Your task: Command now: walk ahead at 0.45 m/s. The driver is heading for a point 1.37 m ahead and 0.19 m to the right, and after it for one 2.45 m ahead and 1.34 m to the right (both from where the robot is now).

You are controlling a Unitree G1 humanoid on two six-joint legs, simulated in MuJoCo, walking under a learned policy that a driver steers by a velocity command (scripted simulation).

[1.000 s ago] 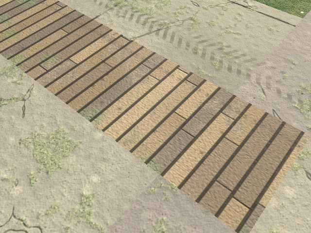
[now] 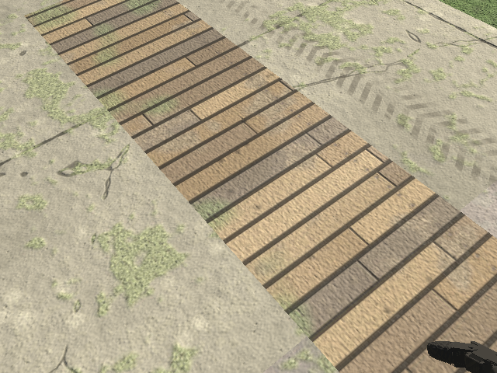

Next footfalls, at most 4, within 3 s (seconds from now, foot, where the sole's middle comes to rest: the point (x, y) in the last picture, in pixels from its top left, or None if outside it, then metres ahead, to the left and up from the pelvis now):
0.14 left None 0.27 0.13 -0.78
0.70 right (341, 341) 0.56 -0.12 -0.78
1.18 left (296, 233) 0.89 0.01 -0.78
1.74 right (394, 188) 1.09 -0.31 -0.78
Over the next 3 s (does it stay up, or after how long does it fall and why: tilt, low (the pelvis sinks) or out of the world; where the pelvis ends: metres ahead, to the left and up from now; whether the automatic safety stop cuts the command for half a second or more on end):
stays up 1.59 -0.36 0.00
